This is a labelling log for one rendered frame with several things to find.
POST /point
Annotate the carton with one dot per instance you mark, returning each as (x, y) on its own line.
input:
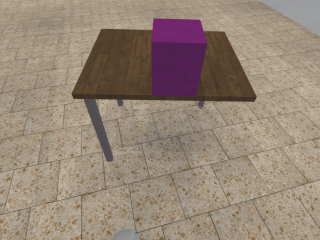
(178, 48)

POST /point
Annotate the left robot thigh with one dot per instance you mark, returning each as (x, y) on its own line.
(126, 235)

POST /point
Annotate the table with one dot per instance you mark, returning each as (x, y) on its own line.
(119, 67)

